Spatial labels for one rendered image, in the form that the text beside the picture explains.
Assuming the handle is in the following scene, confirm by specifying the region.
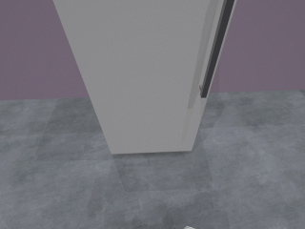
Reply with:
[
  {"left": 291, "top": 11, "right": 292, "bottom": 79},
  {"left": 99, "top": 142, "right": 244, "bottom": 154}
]
[{"left": 199, "top": 0, "right": 234, "bottom": 98}]

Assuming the fridge door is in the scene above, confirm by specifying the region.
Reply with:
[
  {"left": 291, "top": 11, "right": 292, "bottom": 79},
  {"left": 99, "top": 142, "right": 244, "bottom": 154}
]
[{"left": 53, "top": 0, "right": 236, "bottom": 154}]

